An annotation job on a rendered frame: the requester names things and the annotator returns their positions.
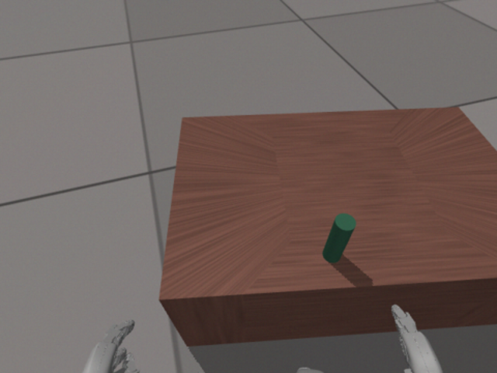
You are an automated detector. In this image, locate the right robot hand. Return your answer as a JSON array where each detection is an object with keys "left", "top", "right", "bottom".
[{"left": 391, "top": 305, "right": 443, "bottom": 373}]

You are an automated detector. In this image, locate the left robot hand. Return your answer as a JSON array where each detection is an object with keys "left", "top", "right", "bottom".
[{"left": 82, "top": 320, "right": 140, "bottom": 373}]

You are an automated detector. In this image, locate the can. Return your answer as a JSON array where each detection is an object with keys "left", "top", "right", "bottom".
[{"left": 322, "top": 214, "right": 356, "bottom": 263}]

